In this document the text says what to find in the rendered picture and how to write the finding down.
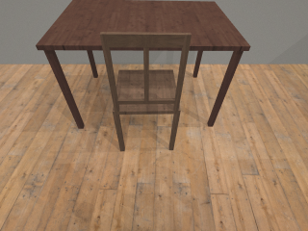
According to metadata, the table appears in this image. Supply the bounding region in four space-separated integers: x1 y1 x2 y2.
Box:
36 0 251 129

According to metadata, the chair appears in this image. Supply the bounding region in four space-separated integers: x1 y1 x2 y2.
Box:
99 32 192 152

